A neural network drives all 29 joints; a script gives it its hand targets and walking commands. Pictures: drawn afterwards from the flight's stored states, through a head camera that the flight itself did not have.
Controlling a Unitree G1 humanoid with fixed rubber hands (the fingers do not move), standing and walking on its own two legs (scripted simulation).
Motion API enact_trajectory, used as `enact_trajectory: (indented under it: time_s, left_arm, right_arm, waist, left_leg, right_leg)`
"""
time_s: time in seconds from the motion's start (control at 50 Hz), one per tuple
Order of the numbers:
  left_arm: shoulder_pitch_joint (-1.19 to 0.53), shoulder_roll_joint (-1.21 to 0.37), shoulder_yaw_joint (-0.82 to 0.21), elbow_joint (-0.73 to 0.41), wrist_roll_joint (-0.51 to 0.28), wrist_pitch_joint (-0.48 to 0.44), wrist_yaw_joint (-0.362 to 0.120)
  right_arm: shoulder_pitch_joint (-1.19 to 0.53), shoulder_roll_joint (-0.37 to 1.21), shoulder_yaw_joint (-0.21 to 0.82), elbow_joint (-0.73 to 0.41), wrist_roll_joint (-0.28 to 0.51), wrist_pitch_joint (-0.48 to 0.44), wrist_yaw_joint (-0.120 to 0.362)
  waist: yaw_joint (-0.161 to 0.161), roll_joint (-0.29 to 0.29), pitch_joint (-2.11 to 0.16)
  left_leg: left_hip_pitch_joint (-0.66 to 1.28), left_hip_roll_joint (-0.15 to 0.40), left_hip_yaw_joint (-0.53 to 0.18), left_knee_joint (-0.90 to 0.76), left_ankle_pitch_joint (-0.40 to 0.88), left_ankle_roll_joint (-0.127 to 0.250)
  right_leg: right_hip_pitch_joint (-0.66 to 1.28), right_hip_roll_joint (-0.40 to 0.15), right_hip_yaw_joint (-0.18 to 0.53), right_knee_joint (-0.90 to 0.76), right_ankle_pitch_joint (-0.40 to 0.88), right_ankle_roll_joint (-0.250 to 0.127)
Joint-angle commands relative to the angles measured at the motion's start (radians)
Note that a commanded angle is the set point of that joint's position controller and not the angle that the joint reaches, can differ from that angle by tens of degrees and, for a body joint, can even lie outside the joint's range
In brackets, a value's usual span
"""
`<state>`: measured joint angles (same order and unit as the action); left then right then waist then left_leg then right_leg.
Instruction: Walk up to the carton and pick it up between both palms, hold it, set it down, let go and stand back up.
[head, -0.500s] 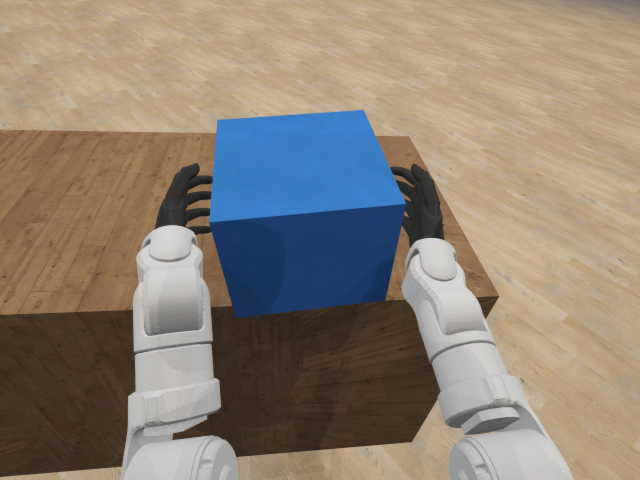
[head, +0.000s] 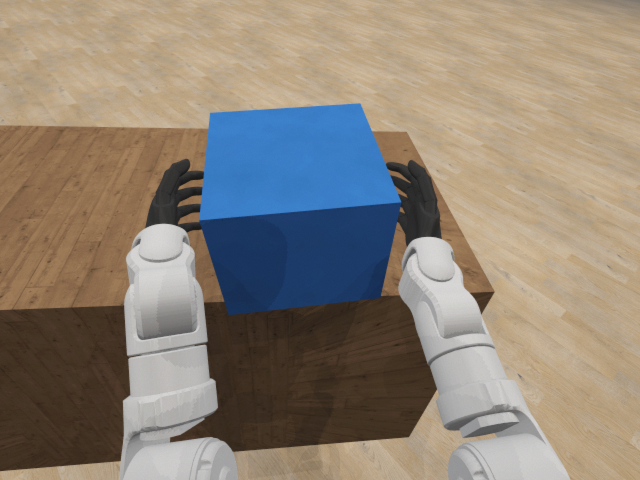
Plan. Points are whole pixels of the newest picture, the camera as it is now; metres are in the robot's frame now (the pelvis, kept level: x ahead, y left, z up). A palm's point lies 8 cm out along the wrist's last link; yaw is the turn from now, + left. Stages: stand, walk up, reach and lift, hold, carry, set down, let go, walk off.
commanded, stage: hold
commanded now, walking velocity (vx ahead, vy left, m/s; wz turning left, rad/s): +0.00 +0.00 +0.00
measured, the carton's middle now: (296, 206) +0.43 +0.01 +0.15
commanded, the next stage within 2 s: set down in 1.84 s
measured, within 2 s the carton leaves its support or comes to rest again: neither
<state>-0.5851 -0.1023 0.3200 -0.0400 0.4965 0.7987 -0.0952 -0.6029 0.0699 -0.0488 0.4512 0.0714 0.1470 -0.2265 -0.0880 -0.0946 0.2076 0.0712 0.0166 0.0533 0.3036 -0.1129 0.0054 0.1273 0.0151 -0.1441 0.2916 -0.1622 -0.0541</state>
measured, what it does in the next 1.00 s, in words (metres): stands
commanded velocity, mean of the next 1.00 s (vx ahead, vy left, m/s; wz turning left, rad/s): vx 0.00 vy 0.00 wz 0.00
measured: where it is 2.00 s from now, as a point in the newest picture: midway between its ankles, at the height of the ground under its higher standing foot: outside the picture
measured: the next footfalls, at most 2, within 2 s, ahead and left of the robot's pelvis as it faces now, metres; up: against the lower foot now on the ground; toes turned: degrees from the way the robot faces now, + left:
none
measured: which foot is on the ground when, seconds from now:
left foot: down 0.00-1.00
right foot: down 0.00-1.00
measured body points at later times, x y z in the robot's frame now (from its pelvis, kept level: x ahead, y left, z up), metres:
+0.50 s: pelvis -0.01 +0.00 +0.00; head -0.03 +0.04 +0.45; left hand +0.37 +0.16 +0.17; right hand +0.37 -0.13 +0.18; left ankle +0.06 +0.12 -0.75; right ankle +0.03 -0.08 -0.75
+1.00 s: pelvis +0.00 +0.01 +0.00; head -0.02 +0.03 +0.45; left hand +0.37 +0.16 +0.17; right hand +0.37 -0.13 +0.18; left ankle +0.06 +0.12 -0.75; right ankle +0.03 -0.08 -0.75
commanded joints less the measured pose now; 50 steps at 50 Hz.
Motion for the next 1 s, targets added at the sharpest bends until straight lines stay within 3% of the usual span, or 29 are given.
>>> enact_trajectory:
  time_s: [0.0,0.06,0.08,0.1,0.14,0.22,0.24,0.28,0.32,0.34,0.36,0.38,0.4,0.44,0.48,0.52,0.58,0.6,0.64,0.68,0.72,0.74,0.76,0.78,0.8,0.9,0.98]
  left_arm:
    - [-0.519,-0.317,-0.389,-0.091,-0.189,-0.087,-0.124]
    - [-0.508,-0.306,-0.356,-0.05,-0.167,-0.072,-0.14]
    - [-0.551,-0.311,-0.367,-0.089,-0.185,-0.08,-0.142]
    - [-0.536,-0.317,-0.361,-0.078,-0.18,-0.079,-0.141]
    - [-0.558,-0.315,-0.353,-0.061,-0.173,-0.083,-0.144]
    - [-0.559,-0.324,-0.344,-0.046,-0.164,-0.092,-0.131]
    - [-0.549,-0.336,-0.373,-0.085,-0.183,-0.096,-0.123]
    - [-0.585,-0.328,-0.38,-0.084,-0.195,-0.101,-0.114]
    - [-0.585,-0.332,-0.345,-0.017,-0.157,-0.096,-0.12]
    - [-0.581,-0.323,-0.344,-0.023,-0.159,-0.094,-0.124]
    - [-0.567,-0.313,-0.336,-0.012,-0.153,-0.09,-0.124]
    - [-0.574,-0.311,-0.33,0.004,-0.15,-0.089,-0.124]
    - [-0.579,-0.309,-0.308,0.027,-0.152,-0.082,-0.126]
    - [-0.58,-0.329,-0.319,-0.002,-0.158,-0.087,-0.124]
    - [-0.588,-0.349,-0.377,-0.064,-0.186,-0.097,-0.115]
    - [-0.589,-0.37,-0.424,-0.108,-0.211,-0.103,-0.107]
    - [-0.552,-0.349,-0.421,-0.105,-0.204,-0.096,-0.101]
    - [-0.523,-0.362,-0.43,-0.116,-0.195,-0.09,-0.103]
    - [-0.495,-0.328,-0.363,-0.044,-0.165,-0.067,-0.114]
    - [-0.527,-0.316,-0.344,-0.066,-0.151,-0.063,-0.125]
    - [-0.53,-0.356,-0.387,-0.118,-0.186,-0.072,-0.117]
    - [-0.538,-0.356,-0.393,-0.12,-0.18,-0.073,-0.108]
    - [-0.545,-0.356,-0.406,-0.115,-0.193,-0.079,-0.103]
    - [-0.548,-0.372,-0.445,-0.156,-0.211,-0.09,-0.096]
    - [-0.498,-0.344,-0.408,-0.121,-0.179,-0.089,-0.095]
    - [-0.478,-0.322,-0.345,-0.096,-0.157,-0.077,-0.113]
    - [-0.494,-0.32,-0.355,-0.112,-0.162,-0.079,-0.119]
  right_arm:
    - [-0.585,0.355,0.331,-0.235,0.042,-0.053,0.123]
    - [-0.56,0.341,0.297,-0.185,0.007,-0.033,0.118]
    - [-0.579,0.352,0.298,-0.2,0.016,-0.037,0.124]
    - [-0.572,0.355,0.292,-0.193,0.0,-0.039,0.124]
    - [-0.589,0.345,0.279,-0.194,0.0,-0.041,0.131]
    - [-0.635,0.357,0.287,-0.205,0.005,-0.06,0.142]
    - [-0.628,0.378,0.302,-0.242,0.019,-0.066,0.139]
    - [-0.62,0.367,0.308,-0.197,0.012,-0.063,0.139]
    - [-0.639,0.354,0.276,-0.151,-0.01,-0.057,0.148]
    - [-0.609,0.348,0.253,-0.141,-0.015,-0.053,0.154]
    - [-0.626,0.351,0.268,-0.146,-0.016,-0.057,0.159]
    - [-0.613,0.344,0.247,-0.113,-0.025,-0.05,0.159]
    - [-0.628,0.337,0.233,-0.127,-0.026,-0.05,0.16]
    - [-0.646,0.346,0.244,-0.144,-0.029,-0.062,0.163]
    - [-0.639,0.345,0.258,-0.168,0.0,-0.071,0.163]
    - [-0.637,0.358,0.294,-0.205,0.017,-0.079,0.156]
    - [-0.607,0.336,0.304,-0.179,0.04,-0.076,0.147]
    - [-0.595,0.339,0.316,-0.198,0.039,-0.073,0.142]
    - [-0.567,0.301,0.277,-0.128,0.03,-0.055,0.141]
    - [-0.565,0.314,0.265,-0.123,0.009,-0.043,0.144]
    - [-0.594,0.327,0.278,-0.181,0.026,-0.061,0.156]
    - [-0.6,0.331,0.276,-0.173,0.03,-0.066,0.157]
    - [-0.627,0.327,0.288,-0.214,0.038,-0.073,0.156]
    - [-0.639,0.349,0.315,-0.259,0.051,-0.08,0.154]
    - [-0.648,0.315,0.326,-0.217,0.031,-0.08,0.15]
    - [-0.568,0.314,0.305,-0.156,0.009,-0.064,0.144]
    - [-0.569,0.32,0.283,-0.169,-0.005,-0.074,0.154]
  waist:
    - [-0.026,0.081,-0.46]
    - [-0.027,0.07,-0.387]
    - [-0.035,0.075,-0.399]
    - [-0.022,0.082,-0.414]
    - [-0.029,0.084,-0.409]
    - [0.006,0.087,-0.423]
    - [-0.002,0.082,-0.463]
    - [-0.009,0.086,-0.477]
    - [0.006,0.077,-0.412]
    - [-0.003,0.092,-0.391]
    - [0.013,0.091,-0.403]
    - [-0.003,0.083,-0.372]
    - [0.01,0.082,-0.353]
    - [0.006,0.08,-0.433]
    - [-0.013,0.13,-0.499]
    - [-0.033,0.13,-0.552]
    - [-0.024,0.145,-0.516]
    - [-0.037,0.15,-0.522]
    - [-0.023,0.125,-0.387]
    - [-0.013,0.098,-0.354]
    - [-0.023,0.125,-0.43]
    - [-0.007,0.132,-0.444]
    - [-0.015,0.116,-0.448]
    - [-0.021,0.119,-0.512]
    - [0.005,0.103,-0.458]
    - [0.004,0.067,-0.374]
    - [-0.001,0.079,-0.38]
  left_leg:
    - [0.108,-0.025,0.027,-0.015,0.126,0.025]
    - [0.054,-0.031,0.038,-0.052,0.006,0.036]
    - [0.057,-0.024,0.033,-0.05,0.019,0.033]
    - [0.05,-0.022,0.033,-0.052,0.009,0.039]
    - [0.055,-0.019,0.035,-0.051,0.004,0.039]
    - [0.036,-0.013,0.028,-0.049,0.04,0.033]
    - [0.069,-0.015,0.035,-0.036,0.089,0.027]
    - [0.1,-0.014,0.03,-0.033,0.085,0.032]
    - [0.078,-0.014,0.035,-0.054,0.001,0.039]
    - [0.065,-0.01,0.041,-0.065,-0.034,0.041]
    - [0.047,-0.009,0.04,-0.064,-0.027,0.044]
    - [0.035,-0.012,0.046,-0.079,-0.06,0.042]
    - [0.009,-0.013,0.049,-0.075,-0.072,0.042]
    - [0.043,-0.013,0.042,-0.063,-0.016,0.044]
    - [0.069,-0.006,0.029,-0.035,0.074,0.02]
    - [0.125,-0.009,0.016,-0.007,0.147,0.011]
    - [0.146,-0.007,0.017,0.011,0.209,-0.006]
    - [0.165,-0.012,0.009,0.023,0.235,-0.012]
    - [0.105,-0.002,0.017,-0.018,0.136,0.005]
    - [0.041,-0.014,0.028,-0.052,0.042,0.015]
    - [0.098,-0.002,0.023,-0.032,0.108,0.008]
    - [0.11,-0.001,0.018,-0.027,0.124,0.007]
    - [0.125,-0.001,0.015,-0.016,0.151,0.002]
    - [0.156,-0.004,0.014,0.008,0.227,-0.005]
    - [0.158,-0.006,0.025,0.005,0.215,0.011]
    - [0.089,-0.007,0.038,-0.048,0.083,0.031]
    - [0.082,-0.007,0.046,-0.055,0.06,0.032]
  right_leg:
    - [0.032,-0.021,0.006,-0.043,0.22,0.095]
    - [0.032,-0.025,0.005,-0.056,0.118,0.102]
    - [0.024,-0.025,0.006,-0.048,0.11,0.093]
    - [0.034,-0.018,0.001,-0.051,0.091,0.092]
    - [0.006,-0.025,0.002,-0.056,0.058,0.089]
    - [0.004,-0.014,-0.008,-0.05,0.074,0.085]
    - [0.01,-0.01,0.001,-0.044,0.127,0.087]
    - [-0.011,-0.009,-0.001,-0.051,0.099,0.082]
    - [-0.038,-0.016,-0.007,-0.067,0.015,0.084]
    - [-0.059,-0.019,-0.005,-0.069,-0.025,0.08]
    - [-0.039,-0.016,-0.004,-0.066,-0.014,0.078]
    - [-0.037,-0.015,-0.012,-0.07,-0.039,0.08]
    - [-0.032,-0.016,-0.007,-0.071,-0.055,0.078]
    - [-0.007,-0.015,-0.004,-0.06,0.014,0.078]
    - [-0.01,-0.011,-0.004,-0.049,0.083,0.073]
    - [-0.028,-0.006,-0.006,-0.04,0.145,0.072]
    - [-0.02,0.003,-0.01,-0.039,0.168,0.072]
    - [-0.01,0.002,-0.008,-0.039,0.2,0.073]
    - [-0.033,-0.003,-0.009,-0.059,0.1,0.067]
    - [-0.003,-0.009,-0.006,-0.066,0.032,0.074]
    - [-0.019,-0.004,-0.006,-0.05,0.081,0.063]
    - [-0.024,-0.001,-0.003,-0.054,0.079,0.063]
    - [-0.031,0.002,-0.01,-0.055,0.094,0.065]
    - [-0.018,0.006,-0.007,-0.038,0.171,0.067]
    - [-0.011,0.001,0.0,-0.051,0.162,0.062]
    - [0.002,-0.016,0.013,-0.07,0.111,0.068]
    - [0.001,-0.019,0.012,-0.071,0.086,0.064]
